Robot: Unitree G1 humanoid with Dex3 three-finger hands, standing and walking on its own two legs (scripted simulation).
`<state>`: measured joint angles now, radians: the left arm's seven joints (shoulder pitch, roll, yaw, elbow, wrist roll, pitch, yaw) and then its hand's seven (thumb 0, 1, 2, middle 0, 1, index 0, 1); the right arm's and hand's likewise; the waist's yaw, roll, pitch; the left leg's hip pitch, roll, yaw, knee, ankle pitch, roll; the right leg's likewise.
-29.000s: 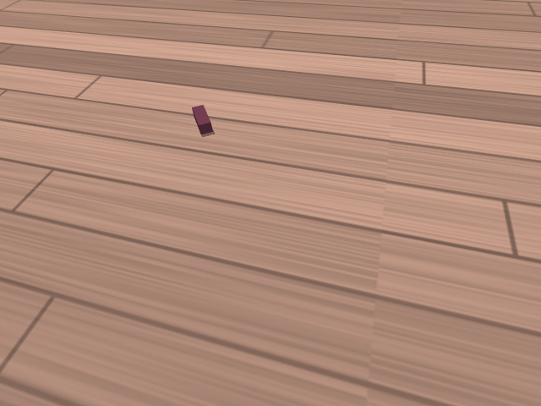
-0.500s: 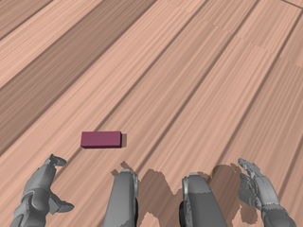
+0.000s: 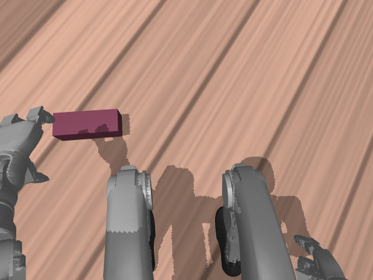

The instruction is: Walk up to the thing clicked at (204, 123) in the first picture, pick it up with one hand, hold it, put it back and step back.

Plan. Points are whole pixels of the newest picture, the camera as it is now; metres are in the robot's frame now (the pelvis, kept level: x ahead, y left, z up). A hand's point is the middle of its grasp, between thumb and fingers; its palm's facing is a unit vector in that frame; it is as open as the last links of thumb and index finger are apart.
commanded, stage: rise first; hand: left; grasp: from above
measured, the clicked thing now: (89, 125) +0.49 +0.33 -0.36
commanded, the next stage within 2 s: none
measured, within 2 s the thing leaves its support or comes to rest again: neither
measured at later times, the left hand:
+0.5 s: hand (48, 140) +0.40 +0.37 -0.20, palm faces -0.47 -0.06 -0.88, open 14.1 cm
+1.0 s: hand (57, 133) +0.43 +0.36 -0.23, palm faces -0.47 -0.07 -0.88, open 14.1 cm
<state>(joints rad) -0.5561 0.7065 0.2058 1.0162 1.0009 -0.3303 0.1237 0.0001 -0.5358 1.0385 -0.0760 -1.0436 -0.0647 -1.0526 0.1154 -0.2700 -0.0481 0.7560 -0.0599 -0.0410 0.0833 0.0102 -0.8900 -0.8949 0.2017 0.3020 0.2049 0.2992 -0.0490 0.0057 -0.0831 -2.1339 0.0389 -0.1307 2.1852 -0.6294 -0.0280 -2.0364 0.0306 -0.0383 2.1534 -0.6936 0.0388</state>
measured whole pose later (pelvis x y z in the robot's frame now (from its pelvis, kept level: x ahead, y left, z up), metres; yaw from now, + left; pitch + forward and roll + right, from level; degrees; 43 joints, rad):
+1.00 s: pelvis +0.01 +0.01 -0.07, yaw -4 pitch +32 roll -9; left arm -0.81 0.87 0.21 1.36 1.29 -0.37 0.35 0.00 -0.52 0.99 -0.08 -1.04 -0.08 -1.03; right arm 0.07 -0.26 0.04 0.77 -0.18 0.02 0.14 0.00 -0.90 -0.90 0.20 0.30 0.21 0.30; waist -0.15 -0.04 -0.02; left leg -2.33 0.03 -0.19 2.43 -0.67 -0.03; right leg -2.20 0.06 -0.07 2.36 -0.73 0.06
